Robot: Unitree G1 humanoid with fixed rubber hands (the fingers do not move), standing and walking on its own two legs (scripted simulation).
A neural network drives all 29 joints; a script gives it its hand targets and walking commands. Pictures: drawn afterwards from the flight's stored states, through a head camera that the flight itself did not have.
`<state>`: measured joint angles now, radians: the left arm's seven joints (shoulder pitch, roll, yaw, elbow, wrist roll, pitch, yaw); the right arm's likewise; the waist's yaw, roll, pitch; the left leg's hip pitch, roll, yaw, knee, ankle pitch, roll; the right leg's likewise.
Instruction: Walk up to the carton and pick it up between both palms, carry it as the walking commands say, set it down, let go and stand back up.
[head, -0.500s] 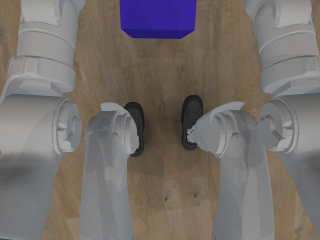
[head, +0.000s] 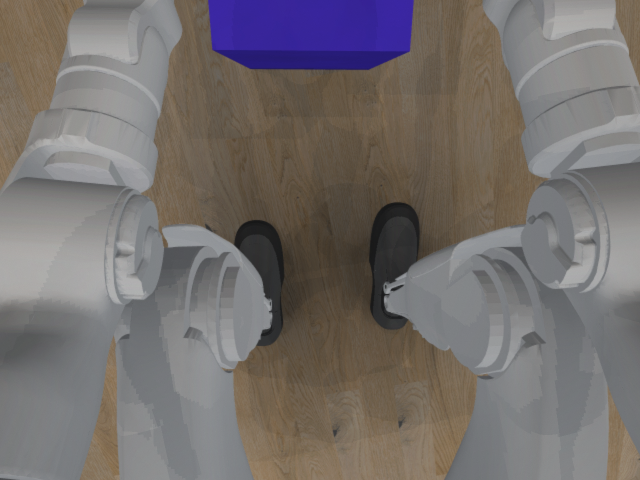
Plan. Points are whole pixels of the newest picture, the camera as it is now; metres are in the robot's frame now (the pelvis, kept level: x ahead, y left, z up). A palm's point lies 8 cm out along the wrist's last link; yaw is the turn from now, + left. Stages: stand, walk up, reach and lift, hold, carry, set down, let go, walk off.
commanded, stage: reach and lift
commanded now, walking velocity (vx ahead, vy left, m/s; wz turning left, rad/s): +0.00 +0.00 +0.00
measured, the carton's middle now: out of the picture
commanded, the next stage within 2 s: none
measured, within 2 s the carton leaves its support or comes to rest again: leaves its support in 1.70 s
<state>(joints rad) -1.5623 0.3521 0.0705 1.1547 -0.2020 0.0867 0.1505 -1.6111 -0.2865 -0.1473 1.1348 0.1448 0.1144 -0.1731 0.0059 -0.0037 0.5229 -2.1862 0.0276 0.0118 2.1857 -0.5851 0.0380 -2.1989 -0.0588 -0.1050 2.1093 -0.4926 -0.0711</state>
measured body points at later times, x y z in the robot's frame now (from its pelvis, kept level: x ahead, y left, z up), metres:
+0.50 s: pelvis +0.00 +0.00 -0.02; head +0.39 +0.02 +0.19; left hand +0.57 +0.18 -0.22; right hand +0.58 -0.13 -0.21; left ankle +0.11 +0.11 -0.35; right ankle +0.14 -0.10 -0.35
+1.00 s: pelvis +0.00 +0.00 -0.02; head +0.39 +0.02 +0.19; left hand +0.57 +0.16 -0.22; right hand +0.58 -0.10 -0.21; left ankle +0.11 +0.11 -0.35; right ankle +0.14 -0.10 -0.35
